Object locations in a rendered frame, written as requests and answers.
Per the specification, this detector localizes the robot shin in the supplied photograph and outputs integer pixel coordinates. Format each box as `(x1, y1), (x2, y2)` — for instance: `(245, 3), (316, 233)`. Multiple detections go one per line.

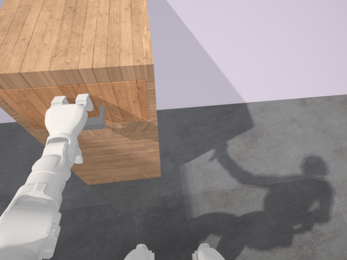
(136, 244), (148, 249)
(197, 243), (210, 250)

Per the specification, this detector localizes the left robot upper arm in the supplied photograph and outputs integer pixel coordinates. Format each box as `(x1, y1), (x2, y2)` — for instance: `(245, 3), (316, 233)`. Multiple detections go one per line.
(0, 205), (62, 260)

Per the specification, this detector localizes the right robot shin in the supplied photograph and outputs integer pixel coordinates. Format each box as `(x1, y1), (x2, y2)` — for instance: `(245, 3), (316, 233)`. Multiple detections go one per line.
(197, 243), (210, 250)

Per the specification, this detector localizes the left robot forearm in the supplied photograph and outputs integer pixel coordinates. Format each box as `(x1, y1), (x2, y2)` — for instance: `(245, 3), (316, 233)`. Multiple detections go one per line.
(0, 133), (78, 227)

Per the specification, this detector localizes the left robot shin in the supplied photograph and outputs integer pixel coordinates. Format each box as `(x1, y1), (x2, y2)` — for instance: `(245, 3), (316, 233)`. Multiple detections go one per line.
(136, 244), (148, 249)

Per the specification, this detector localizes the handle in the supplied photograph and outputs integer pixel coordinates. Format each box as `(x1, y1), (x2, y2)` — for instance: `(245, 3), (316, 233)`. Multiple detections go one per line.
(82, 105), (106, 131)

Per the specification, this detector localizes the cabinet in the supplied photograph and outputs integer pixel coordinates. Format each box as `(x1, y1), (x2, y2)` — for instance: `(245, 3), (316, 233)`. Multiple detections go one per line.
(0, 0), (161, 185)

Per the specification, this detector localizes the left robot hand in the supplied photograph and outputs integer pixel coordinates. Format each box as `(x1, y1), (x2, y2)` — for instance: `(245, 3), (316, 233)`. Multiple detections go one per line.
(45, 94), (93, 164)

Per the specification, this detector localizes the drawer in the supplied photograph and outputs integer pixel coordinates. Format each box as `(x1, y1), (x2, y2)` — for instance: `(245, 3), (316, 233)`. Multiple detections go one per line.
(0, 79), (150, 130)

